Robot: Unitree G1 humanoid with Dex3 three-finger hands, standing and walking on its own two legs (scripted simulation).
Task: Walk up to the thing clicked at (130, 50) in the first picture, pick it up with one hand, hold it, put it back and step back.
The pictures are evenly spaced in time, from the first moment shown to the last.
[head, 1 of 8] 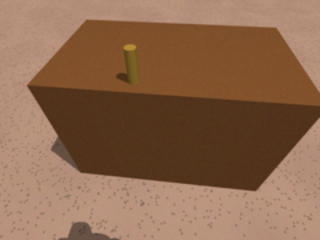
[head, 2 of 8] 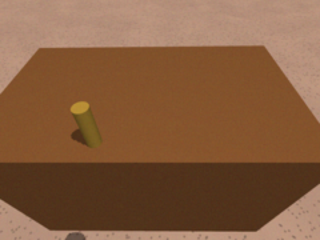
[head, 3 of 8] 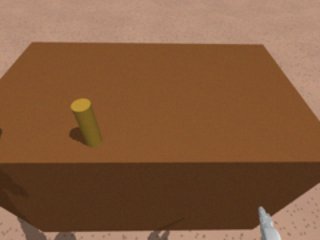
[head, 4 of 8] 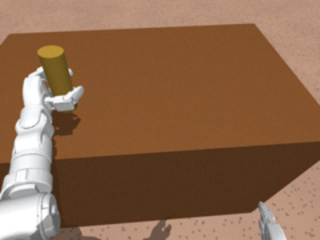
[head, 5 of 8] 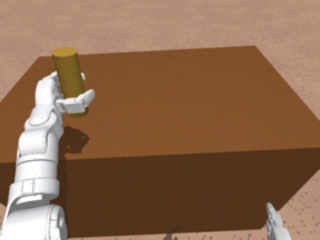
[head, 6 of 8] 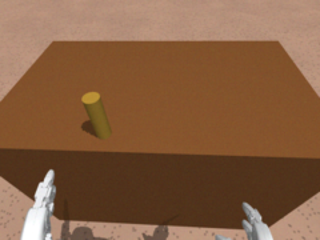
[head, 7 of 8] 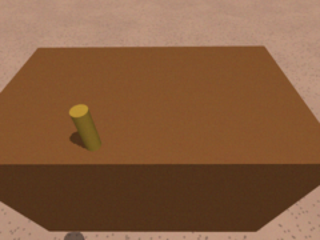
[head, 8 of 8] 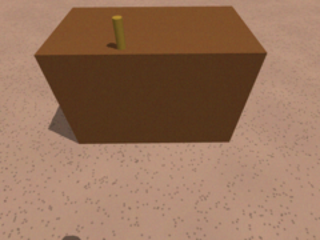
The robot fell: no
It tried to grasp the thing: yes
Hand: left
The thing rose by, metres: 0.26
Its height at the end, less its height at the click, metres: +0.00
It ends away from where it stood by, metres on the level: 0.01
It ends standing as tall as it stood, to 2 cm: yes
